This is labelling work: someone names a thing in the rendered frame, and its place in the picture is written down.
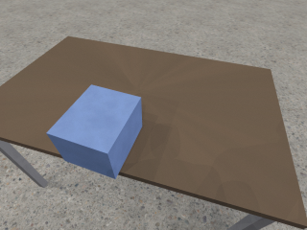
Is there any carton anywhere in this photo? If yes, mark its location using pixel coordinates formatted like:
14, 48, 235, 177
46, 84, 143, 179

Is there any table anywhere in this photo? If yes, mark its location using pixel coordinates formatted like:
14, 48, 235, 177
0, 36, 307, 230

